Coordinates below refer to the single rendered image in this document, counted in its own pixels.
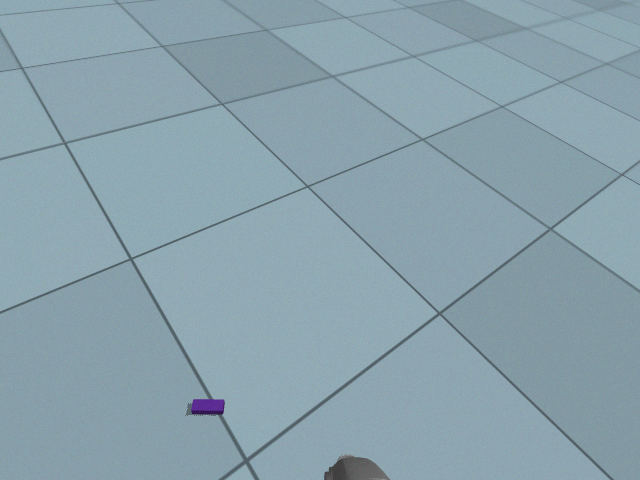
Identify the small box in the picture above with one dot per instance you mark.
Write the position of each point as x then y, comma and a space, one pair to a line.
208, 406

